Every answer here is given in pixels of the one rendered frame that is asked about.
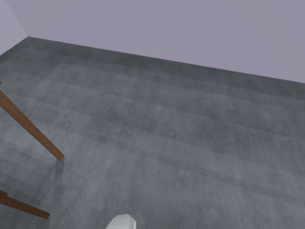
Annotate chair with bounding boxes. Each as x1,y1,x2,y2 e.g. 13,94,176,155
0,190,50,219

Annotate table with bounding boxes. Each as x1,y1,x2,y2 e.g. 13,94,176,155
0,81,64,160

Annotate left robot thigh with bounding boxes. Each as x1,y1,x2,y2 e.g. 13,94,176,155
106,215,136,229

